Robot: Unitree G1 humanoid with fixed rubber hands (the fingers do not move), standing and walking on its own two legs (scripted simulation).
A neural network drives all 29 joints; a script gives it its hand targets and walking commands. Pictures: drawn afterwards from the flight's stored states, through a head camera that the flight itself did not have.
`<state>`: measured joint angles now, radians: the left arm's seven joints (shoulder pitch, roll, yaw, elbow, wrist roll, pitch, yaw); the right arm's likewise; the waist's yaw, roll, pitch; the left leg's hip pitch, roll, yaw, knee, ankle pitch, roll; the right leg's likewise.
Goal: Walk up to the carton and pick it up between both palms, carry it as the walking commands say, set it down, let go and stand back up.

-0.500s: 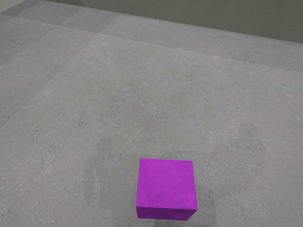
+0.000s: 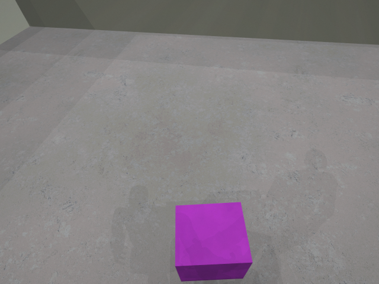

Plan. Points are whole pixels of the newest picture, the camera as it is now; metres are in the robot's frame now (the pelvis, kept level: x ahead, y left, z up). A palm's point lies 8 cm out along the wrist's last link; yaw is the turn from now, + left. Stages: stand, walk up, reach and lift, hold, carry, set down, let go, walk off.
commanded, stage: stand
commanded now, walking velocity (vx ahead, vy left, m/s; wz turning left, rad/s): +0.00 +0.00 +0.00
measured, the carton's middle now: (210, 242) +0.41 -0.05 -0.62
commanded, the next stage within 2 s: reach and lift in 0.74 s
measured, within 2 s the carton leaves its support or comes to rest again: neither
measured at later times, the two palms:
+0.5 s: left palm out of the picture +0.05 +0.23 -0.13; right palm out of the picture +0.06 -0.22 -0.14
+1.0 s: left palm out of the picture +0.13 +0.21 -0.12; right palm out of the picture +0.11 -0.24 -0.12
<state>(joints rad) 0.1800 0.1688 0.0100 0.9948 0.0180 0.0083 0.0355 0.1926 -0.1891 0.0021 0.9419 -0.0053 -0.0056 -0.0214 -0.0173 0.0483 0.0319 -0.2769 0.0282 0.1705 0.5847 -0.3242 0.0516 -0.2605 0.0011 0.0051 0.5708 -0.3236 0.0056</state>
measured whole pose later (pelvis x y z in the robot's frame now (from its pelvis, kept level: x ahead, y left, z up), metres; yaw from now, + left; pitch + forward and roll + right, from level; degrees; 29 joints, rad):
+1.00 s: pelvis -0.03 -0.01 -0.01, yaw +0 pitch -2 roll +1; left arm 0.02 0.17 0.01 0.74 -0.03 0.31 0.04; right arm 0.09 -0.20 0.00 0.67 -0.01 0.30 -0.01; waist -0.02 0.01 0.09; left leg -0.31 0.02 0.17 0.67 -0.33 0.05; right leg -0.33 -0.01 0.01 0.72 -0.36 -0.01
